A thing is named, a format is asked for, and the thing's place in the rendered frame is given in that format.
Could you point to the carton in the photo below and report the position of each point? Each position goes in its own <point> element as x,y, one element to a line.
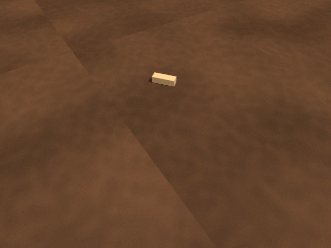
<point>164,79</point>

